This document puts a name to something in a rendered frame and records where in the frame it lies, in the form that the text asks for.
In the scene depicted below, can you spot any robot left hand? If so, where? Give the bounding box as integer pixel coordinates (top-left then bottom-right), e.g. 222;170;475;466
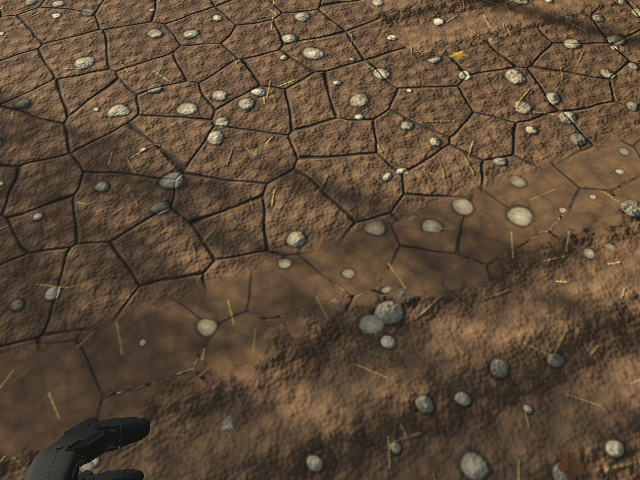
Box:
24;417;150;480

